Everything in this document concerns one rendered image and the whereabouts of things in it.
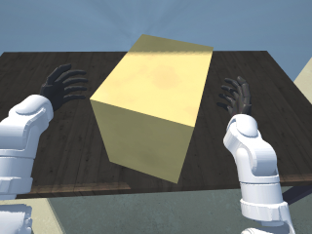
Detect left robot forearm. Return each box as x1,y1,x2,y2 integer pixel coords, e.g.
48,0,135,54
0,95,54,201

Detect left robot hand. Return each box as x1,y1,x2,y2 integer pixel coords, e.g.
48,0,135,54
39,63,89,112

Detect right robot forearm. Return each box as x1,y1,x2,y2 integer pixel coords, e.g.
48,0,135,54
223,114,295,234

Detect table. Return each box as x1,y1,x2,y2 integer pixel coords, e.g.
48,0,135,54
0,51,312,206

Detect robot left upper arm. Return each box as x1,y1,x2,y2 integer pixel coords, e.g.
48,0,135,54
0,204,33,234

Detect right robot hand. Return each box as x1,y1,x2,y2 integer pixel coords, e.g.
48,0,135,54
216,76,252,119

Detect carton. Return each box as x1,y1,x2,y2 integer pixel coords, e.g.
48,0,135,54
90,34,214,184

